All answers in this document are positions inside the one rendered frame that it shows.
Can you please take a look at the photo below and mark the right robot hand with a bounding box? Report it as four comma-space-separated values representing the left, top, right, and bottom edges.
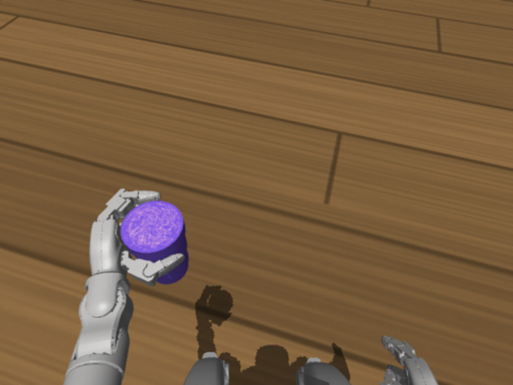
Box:
380, 335, 438, 385

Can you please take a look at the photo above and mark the cup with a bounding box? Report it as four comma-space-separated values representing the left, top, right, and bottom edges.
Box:
120, 201, 188, 285

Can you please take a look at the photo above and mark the left robot arm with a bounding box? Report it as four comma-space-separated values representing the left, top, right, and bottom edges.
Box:
63, 271, 134, 385

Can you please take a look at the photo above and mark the left robot hand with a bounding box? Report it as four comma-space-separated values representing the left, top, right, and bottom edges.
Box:
89, 188, 185, 287

